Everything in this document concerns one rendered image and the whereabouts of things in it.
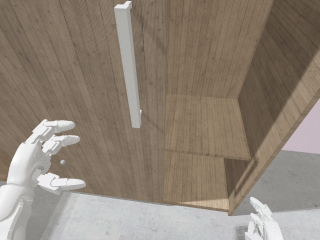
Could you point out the right robot hand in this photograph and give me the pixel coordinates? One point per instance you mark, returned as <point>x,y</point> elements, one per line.
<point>268,228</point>

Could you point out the left robot hand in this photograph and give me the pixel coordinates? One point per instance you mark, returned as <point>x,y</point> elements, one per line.
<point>24,168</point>

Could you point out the handle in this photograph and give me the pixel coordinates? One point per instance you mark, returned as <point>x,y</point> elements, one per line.
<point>125,36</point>

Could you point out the left robot forearm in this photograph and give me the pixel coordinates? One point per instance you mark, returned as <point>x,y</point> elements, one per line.
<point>15,211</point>

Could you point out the wardrobe door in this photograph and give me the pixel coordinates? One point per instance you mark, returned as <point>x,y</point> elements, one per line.
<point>5,162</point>
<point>60,60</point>

